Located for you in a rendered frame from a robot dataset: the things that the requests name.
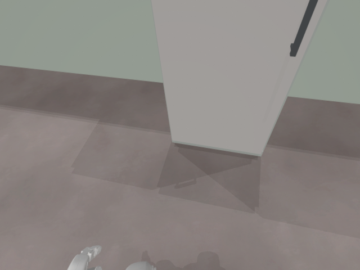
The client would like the left robot hand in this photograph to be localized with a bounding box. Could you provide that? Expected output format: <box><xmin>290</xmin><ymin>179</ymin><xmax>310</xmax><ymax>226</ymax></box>
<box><xmin>67</xmin><ymin>245</ymin><xmax>102</xmax><ymax>270</ymax></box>

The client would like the fridge door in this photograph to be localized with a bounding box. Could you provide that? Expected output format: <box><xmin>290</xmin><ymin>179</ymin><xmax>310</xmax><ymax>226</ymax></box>
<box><xmin>151</xmin><ymin>0</ymin><xmax>327</xmax><ymax>154</ymax></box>

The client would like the handle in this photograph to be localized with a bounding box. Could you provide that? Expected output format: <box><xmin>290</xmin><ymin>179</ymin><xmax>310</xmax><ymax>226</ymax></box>
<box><xmin>290</xmin><ymin>0</ymin><xmax>318</xmax><ymax>57</ymax></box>

